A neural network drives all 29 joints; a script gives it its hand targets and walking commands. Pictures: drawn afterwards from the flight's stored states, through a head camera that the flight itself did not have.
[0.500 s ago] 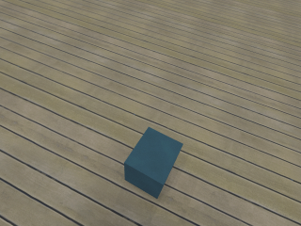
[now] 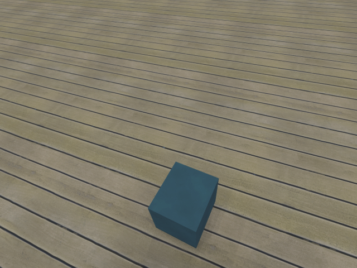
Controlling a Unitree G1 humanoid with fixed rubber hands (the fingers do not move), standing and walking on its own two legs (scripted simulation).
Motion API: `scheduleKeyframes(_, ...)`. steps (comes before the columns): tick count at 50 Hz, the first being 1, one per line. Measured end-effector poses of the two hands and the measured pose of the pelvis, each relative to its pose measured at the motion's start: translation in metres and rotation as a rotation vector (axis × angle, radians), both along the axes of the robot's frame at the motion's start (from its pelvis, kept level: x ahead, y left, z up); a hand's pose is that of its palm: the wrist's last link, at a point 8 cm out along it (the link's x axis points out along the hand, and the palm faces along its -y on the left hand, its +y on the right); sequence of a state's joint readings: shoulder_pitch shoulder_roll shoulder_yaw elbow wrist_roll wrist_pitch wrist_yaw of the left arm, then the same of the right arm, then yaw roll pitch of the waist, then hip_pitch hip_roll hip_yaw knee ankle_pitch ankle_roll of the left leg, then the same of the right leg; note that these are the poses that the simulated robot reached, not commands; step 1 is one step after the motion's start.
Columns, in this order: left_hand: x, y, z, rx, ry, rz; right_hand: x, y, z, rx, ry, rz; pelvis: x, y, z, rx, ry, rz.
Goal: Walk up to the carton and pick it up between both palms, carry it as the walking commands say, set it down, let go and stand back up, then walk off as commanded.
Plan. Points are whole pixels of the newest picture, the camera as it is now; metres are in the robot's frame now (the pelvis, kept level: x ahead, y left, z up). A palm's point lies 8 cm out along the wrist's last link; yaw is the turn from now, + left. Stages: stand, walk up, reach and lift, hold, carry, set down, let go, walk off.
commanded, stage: walk up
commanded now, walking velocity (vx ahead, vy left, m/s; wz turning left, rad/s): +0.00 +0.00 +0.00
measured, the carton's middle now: (185, 204) +0.54 +0.01 -0.64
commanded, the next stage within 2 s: none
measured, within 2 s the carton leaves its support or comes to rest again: neither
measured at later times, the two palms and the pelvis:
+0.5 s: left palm out of the picture -0.02 +0.24 -0.15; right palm out of the picture -0.05 -0.19 -0.15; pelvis -0.02 +0.02 +0.00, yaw +1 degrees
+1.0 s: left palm out of the picture +0.05 +0.43 -0.13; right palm out of the picture -0.03 -0.12 -0.13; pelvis -0.02 +0.15 -0.01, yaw -11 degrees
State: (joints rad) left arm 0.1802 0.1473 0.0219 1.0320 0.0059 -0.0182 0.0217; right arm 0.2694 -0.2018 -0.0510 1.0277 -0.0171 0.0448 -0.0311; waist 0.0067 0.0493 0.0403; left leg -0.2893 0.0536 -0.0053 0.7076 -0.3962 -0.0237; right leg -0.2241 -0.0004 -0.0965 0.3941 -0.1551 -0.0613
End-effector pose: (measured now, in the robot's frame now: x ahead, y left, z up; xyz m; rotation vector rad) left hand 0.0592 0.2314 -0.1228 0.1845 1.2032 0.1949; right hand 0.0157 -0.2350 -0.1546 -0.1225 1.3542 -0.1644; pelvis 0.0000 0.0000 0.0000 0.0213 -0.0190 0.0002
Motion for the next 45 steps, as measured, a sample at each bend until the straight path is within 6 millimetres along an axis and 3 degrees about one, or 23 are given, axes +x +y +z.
scheduleKeyframes(7, -0.022, -0.011, -0.013, -0.039, 0.046, 0.031, -0.021, 0.004, -0.001, -0.009, 0.054, -0.001, -0.006, -0.001, -0.002, -0.022, 0.002, 0.009)
scheduleKeyframes(18, -0.056, 0.003, -0.025, -0.077, 0.112, 0.053, -0.061, 0.035, 0.009, 0.002, 0.094, -0.01, -0.017, 0.013, 0.0, -0.017, -0.013, 0.012)
scheduleKeyframes(31, -0.099, 0.016, -0.026, -0.062, 0.209, 0.081, -0.067, 0.044, 0.006, 0.002, 0.103, -0.006, -0.021, 0.026, -0.002, -0.016, 0.005, 0.004)
scheduleKeyframes(35, -0.125, 0.046, -0.015, 0.018, 0.294, 0.087, -0.048, 0.035, 0.007, -0.02, 0.053, -0.002, -0.025, 0.04, -0.001, 0.01, 0.025, -0.042)
scheduleKeyframes(38, -0.132, 0.078, -0.004, 0.075, 0.333, 0.073, -0.03, 0.034, 0.011, -0.04, -0.016, -0.011, -0.026, 0.055, -0.001, 0.024, 0.032, -0.074)
scheduleKeyframes(42, -0.119, 0.125, 0.002, 0.129, 0.328, 0.035, -0.012, 0.048, 0.017, -0.061, -0.083, -0.027, -0.026, 0.081, -0.001, 0.035, 0.036, -0.111)
scheduleKeyframes(45, -0.093, 0.161, -0.002, 0.146, 0.291, -0.002, -0.007, 0.07, 0.021, -0.075, -0.119, -0.046, -0.023, 0.106, -0.004, 0.034, 0.04, -0.137)
